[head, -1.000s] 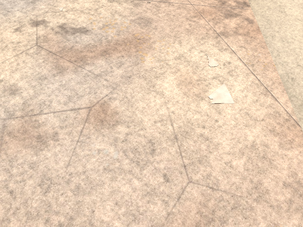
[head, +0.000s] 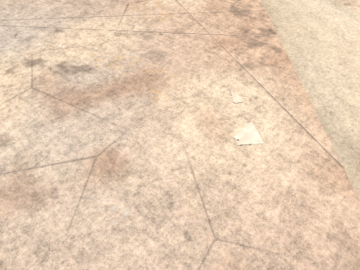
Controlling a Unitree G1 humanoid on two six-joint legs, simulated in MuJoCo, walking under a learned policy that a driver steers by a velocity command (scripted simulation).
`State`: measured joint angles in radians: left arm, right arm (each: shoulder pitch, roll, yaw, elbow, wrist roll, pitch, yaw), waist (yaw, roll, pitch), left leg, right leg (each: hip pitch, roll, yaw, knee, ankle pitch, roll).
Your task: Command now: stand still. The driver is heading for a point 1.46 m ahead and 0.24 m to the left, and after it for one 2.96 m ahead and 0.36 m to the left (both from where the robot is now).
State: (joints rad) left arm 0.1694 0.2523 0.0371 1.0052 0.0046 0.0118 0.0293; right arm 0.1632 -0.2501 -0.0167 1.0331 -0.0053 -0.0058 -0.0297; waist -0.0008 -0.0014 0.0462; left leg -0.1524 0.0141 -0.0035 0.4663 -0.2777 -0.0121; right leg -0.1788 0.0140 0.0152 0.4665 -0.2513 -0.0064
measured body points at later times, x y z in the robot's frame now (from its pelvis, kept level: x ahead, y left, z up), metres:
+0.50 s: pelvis +0.09 -0.02 -0.02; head +0.10 -0.02 +0.43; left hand +0.11 +0.25 -0.16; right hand +0.12 -0.28 -0.17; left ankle +0.00 +0.12 -0.69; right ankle +0.00 -0.12 -0.74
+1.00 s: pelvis +0.34 +0.04 +0.00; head +0.35 +0.05 +0.45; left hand +0.41 +0.31 -0.13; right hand +0.41 -0.23 -0.13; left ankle +0.39 +0.12 -0.74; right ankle +0.33 -0.12 -0.65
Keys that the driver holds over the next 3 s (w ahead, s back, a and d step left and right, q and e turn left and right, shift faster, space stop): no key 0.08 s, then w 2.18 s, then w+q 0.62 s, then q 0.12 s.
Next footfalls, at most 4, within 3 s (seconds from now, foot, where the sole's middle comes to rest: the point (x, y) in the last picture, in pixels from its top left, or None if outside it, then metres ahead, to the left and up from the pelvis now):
0.80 left None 0.43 0.12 -0.78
1.38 right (219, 222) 0.70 -0.13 -0.78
1.90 left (161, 162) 1.01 0.11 -0.78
2.46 right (207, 113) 1.33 -0.11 -0.78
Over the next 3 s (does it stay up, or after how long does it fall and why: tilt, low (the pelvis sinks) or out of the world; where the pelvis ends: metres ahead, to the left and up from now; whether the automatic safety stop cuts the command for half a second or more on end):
stays up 1.41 0.07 -0.02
